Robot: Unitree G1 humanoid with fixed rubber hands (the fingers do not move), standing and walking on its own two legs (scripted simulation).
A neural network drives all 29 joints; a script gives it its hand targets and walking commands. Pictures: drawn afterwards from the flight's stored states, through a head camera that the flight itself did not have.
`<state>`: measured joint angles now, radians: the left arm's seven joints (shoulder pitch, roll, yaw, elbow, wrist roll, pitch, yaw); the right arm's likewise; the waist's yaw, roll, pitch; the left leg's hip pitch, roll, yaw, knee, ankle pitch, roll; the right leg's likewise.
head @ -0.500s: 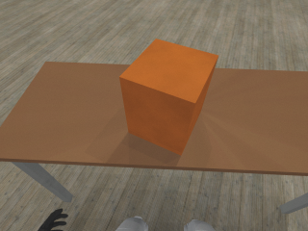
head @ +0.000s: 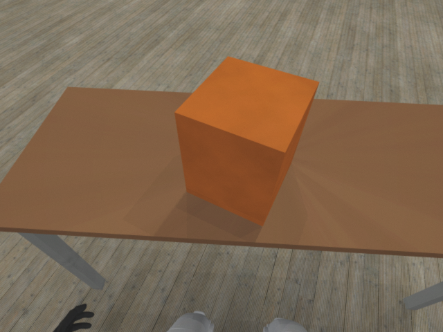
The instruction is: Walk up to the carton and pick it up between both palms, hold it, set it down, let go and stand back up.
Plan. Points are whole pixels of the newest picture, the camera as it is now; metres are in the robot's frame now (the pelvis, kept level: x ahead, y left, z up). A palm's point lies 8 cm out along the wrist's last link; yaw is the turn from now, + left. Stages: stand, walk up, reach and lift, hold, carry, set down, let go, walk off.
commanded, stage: walk up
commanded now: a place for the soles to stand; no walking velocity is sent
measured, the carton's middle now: (245, 143) +0.49 -0.03 +0.04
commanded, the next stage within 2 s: reach and lift in 0.40 s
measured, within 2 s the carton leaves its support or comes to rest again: neither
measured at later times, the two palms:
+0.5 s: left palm out of the picture +0.11 +0.31 -0.10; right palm out of the picture +0.07 -0.32 -0.10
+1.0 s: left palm (92, 304) +0.19 +0.27 -0.10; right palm out of the picture +0.12 -0.26 -0.06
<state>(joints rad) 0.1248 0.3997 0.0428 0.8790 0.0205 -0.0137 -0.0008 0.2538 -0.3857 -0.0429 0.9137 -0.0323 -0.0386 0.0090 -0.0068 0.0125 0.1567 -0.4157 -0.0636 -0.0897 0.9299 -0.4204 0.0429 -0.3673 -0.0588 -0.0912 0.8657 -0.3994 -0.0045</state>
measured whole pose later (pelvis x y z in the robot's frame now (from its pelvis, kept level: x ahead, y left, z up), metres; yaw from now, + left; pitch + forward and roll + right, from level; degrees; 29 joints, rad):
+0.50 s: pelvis +0.00 +0.00 +0.00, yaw -1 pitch -5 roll -3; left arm 0.11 0.39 0.04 0.82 0.02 0.24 0.03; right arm 0.16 -0.37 -0.11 1.00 -0.11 -0.12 0.06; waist -0.01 0.04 0.15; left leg -0.42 -0.02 -0.07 0.95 -0.44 0.02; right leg -0.37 -0.04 -0.09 0.88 -0.41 0.01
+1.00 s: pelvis +0.00 +0.00 +0.01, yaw -2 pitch -4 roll -4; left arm 0.05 0.36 0.04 0.51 0.03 0.37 0.00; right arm 0.10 -0.20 -0.05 0.89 0.01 -0.22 -0.05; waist -0.01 -0.06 0.16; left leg -0.42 0.01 -0.07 0.91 -0.41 0.01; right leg -0.35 0.00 -0.09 0.77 -0.34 0.02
